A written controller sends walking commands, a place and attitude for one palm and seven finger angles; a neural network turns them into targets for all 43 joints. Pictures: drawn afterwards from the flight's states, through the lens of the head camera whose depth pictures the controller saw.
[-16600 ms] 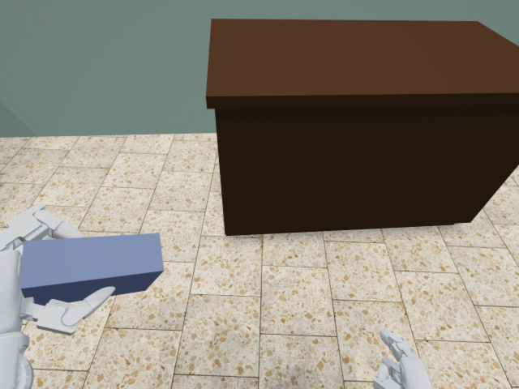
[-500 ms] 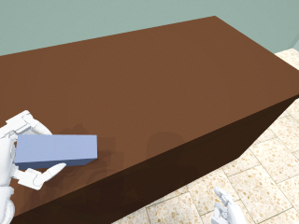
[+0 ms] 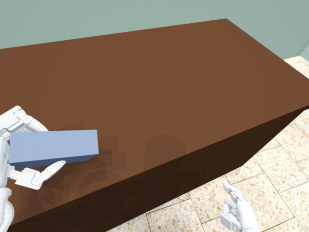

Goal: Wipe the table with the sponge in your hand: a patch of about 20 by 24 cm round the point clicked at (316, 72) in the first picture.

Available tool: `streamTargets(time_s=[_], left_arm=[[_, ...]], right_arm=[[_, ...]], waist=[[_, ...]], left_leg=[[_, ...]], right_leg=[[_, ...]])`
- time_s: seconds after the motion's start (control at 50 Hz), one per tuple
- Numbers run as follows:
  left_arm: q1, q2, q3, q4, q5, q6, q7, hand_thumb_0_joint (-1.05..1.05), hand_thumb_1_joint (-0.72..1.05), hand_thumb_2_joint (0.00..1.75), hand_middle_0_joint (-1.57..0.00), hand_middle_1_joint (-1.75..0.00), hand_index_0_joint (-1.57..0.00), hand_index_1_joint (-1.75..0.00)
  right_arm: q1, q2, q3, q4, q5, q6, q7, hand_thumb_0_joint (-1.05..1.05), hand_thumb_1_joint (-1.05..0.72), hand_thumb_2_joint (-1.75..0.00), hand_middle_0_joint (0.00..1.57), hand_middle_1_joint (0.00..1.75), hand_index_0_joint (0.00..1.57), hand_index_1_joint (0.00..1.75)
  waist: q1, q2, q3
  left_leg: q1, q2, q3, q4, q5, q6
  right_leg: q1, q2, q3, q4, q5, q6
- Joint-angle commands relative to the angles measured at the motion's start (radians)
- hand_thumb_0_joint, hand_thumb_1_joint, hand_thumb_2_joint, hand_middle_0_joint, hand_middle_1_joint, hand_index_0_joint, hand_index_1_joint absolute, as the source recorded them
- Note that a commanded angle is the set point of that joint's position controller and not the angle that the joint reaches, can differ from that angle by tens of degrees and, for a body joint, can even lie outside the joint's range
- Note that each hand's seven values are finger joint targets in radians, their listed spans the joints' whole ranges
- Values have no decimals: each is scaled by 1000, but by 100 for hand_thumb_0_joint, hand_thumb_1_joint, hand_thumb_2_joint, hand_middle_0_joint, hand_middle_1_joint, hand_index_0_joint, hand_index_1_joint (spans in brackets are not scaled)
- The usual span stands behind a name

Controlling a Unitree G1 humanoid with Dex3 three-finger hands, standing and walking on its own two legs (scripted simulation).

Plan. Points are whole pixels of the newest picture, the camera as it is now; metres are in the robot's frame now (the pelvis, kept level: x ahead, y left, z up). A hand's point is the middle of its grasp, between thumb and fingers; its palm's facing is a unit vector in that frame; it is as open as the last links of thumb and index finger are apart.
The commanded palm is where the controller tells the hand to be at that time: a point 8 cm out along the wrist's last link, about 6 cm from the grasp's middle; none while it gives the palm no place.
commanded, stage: look again from close up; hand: left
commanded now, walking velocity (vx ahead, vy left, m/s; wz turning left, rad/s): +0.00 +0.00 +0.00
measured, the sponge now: (68, 148) +0.24 +0.20 +0.13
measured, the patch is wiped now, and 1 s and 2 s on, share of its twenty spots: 0.00 0.00 0.00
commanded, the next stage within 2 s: turn the palm down, sponge in hand in 0.20 s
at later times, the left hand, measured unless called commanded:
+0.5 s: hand (18, 132) +0.23 +0.27 +0.19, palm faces +0.42 -0.78 -0.47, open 9.2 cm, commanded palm +0.16 +0.28 +0.19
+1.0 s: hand (52, 151) +0.21 +0.21 +0.18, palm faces +0.31 -0.54 -0.78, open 9.2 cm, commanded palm +0.16 +0.25 +0.22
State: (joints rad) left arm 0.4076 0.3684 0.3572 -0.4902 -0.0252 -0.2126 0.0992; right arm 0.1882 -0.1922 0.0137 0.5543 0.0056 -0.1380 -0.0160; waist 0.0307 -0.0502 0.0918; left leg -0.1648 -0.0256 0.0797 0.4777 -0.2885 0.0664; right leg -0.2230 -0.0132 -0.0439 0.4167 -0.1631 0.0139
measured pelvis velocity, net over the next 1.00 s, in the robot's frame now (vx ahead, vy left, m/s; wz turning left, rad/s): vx -0.01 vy -0.08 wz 0.05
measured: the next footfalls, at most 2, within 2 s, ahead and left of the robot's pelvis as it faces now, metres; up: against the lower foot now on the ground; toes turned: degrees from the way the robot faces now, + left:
none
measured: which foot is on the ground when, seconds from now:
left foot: down 0.00-1.00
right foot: down 0.00-1.00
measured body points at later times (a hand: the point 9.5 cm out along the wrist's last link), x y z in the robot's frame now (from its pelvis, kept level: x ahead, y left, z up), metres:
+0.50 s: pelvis -0.02 -0.02 +0.00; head -0.02 -0.02 +0.45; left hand +0.20 +0.30 +0.22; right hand +0.18 -0.23 -0.08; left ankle -0.02 +0.07 -0.74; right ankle +0.03 -0.13 -0.74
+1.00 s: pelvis -0.01 -0.08 -0.01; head -0.02 -0.12 +0.44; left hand +0.19 +0.23 +0.22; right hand +0.22 -0.29 -0.09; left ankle -0.02 +0.07 -0.74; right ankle +0.03 -0.13 -0.74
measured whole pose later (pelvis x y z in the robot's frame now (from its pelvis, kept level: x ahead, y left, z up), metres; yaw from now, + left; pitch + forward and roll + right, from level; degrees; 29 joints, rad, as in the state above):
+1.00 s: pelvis -0.01 -0.08 -0.01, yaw +3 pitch -3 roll +1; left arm 0.22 0.61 0.32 -0.36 0.17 0.14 -0.05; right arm 0.11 -0.26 0.03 0.61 0.02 -0.04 -0.11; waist 0.07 0.08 0.02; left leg -0.23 0.03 0.00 0.58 -0.30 -0.03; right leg -0.29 0.06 -0.07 0.58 -0.25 -0.09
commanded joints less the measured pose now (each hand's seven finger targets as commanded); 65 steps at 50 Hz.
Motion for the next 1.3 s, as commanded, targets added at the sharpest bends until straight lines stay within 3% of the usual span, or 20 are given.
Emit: streamTargets(time_s=[0.0,0.26,0.28,0.3,0.32,0.34,0.36,0.38,0.46,0.48,0.52,0.58,0.62,0.68,0.78,0.86,0.98,1.04,1.12,1.28], left_arm=[[-62,132,87,-212,-15,-68,28,0,10,130,-120,-160,-120,-160],[-83,150,96,-208,-9,-65,30,0,10,130,-120,-160,-120,-160],[-1052,949,433,-585,38,-215,35,0,10,130,-120,-160,-120,-160],[-675,527,340,-19,137,10,-10,0,10,130,-120,-160,-120,-160],[-469,316,157,98,7,107,-42,0,10,130,-120,-160,-120,-160],[-518,230,138,-51,-44,146,-86,0,10,130,-120,-160,-120,-160],[-386,267,166,12,-81,216,-113,0,10,130,-120,-160,-120,-160],[-281,112,26,29,-85,291,-144,0,10,130,-120,-160,-120,-160],[-189,210,-5,-132,61,348,-130,0,10,130,-120,-160,-120,-160],[-240,305,87,-191,71,338,-103,0,10,130,-120,-160,-120,-160],[-242,344,163,-170,71,278,-57,0,10,130,-120,-160,-120,-160],[-388,479,271,-246,85,209,16,0,10,130,-120,-160,-120,-160],[-360,380,182,-131,112,204,45,0,10,130,-120,-160,-120,-160],[-462,434,150,-44,153,270,23,0,10,130,-120,-160,-120,-160],[-517,443,47,5,185,363,-95,0,10,130,-120,-160,-120,-160],[-449,500,105,-39,204,318,-129,0,10,130,-120,-160,-120,-160],[-313,583,245,-72,227,328,-55,0,10,130,-120,-160,-120,-160],[-241,535,199,-95,252,380,-33,0,10,130,-120,-160,-120,-160],[-257,532,155,-101,285,443,-49,0,10,130,-120,-160,-120,-160],[-378,547,87,-174,413,485,-62,0,10,130,-120,-160,-120,-160]], right_arm=[[-61,-131,-48,-142,6,-49,-13,0,-90,-90,20,30,20,30],[-58,-132,-52,-140,5,-53,-19,0,-90,-90,20,30,20,30],[62,-193,77,-223,59,-39,-78,0,-90,-90,20,30,20,30],[-93,-152,-61,-118,-76,-52,-53,0,-90,-90,20,30,20,30],[-65,-177,-44,-130,-37,-61,1,0,-90,-90,20,30,20,30],[-74,-188,-42,-108,-41,-67,5,0,-90,-90,20,30,20,30],[-59,-205,-56,-78,-23,-61,-5,0,-90,-90,20,30,20,30],[-140,-182,-21,-101,4,-52,13,0,-90,-90,20,30,20,30],[-195,-199,-16,-135,6,5,16,0,-90,-90,20,30,20,30],[-234,-198,-11,-153,23,18,9,0,-90,-90,20,30,20,30],[-220,-174,-12,-144,0,18,-18,0,-90,-90,20,30,20,30],[-240,-169,-6,-137,8,22,-44,0,-90,-90,20,30,20,30],[-205,-145,-10,-100,-4,15,-52,0,-90,-90,20,30,20,30],[-215,-169,-3,-92,8,30,-74,0,-90,-90,20,30,20,30],[-268,-171,7,-112,30,34,-108,0,-90,-90,20,30,20,30],[-248,-170,-17,-119,14,31,-113,0,-90,-90,20,30,20,30],[-254,-163,-25,-119,28,48,-93,0,-90,-90,20,30,20,30],[-209,-179,-36,-126,24,73,-91,0,-90,-90,20,30,20,30],[-211,-190,-34,-134,40,79,-105,0,-90,-90,20,30,20,30],[-289,-173,-4,-151,52,47,-126,0,-90,-90,20,30,20,30]], waist=[[-4,118,-199],[-4,98,-159],[-88,430,-173],[75,359,-397],[43,292,-352],[41,269,-392],[66,250,-379],[67,189,-323],[44,66,-194],[40,72,-222],[41,20,-196],[44,134,-234],[39,211,-177],[9,180,-167],[8,106,-150],[48,26,-205],[90,119,-268],[80,77,-288],[61,31,-256],[74,131,-239]], left_leg=[[-49,118,-114,-118,305,-93],[-118,116,-128,-149,93,-61],[-310,127,-185,-130,52,-25],[18,70,-157,-66,379,-140],[83,71,-162,-50,647,-186],[194,79,-138,-23,685,-175],[198,82,-135,-29,712,-166],[163,87,-125,-33,660,-155],[-23,73,-114,-64,271,-90],[-35,67,-106,-71,132,-69],[-78,51,-109,-73,58,-64],[-78,36,-89,-56,-48,-47],[-82,31,-84,-49,-27,-58],[-87,14,-65,-27,-71,-41],[-83,12,-42,17,-49,-41],[-108,31,-64,62,33,-46],[-146,27,-77,99,127,-62],[-144,36,-75,92,179,-57],[-125,38,-68,86,173,-42],[-28,26,-73,17,193,-30]], right_leg=[[169,-35,40,15,203,-37],[182,-53,76,-28,116,-36],[192,30,45,211,-113,26],[60,6,21,175,-26,-76],[-37,31,-38,124,46,-79],[-54,37,-18,91,93,-61],[-22,31,-18,93,114,-58],[-41,37,-24,104,74,-53],[-22,29,-52,91,40,-43],[-22,37,-32,93,-16,-43],[-28,35,-33,81,-81,-42],[-57,29,14,67,-186,-36],[-58,23,11,50,-169,-45],[-71,5,51,4,-234,-34],[-32,-41,154,-82,-379,-27],[37,-82,215,-78,-361,-14],[113,-108,282,-9,-109,-15],[128,-100,235,40,66,-8],[92,-81,211,39,66,-1],[39,-21,136,26,-16,-30]])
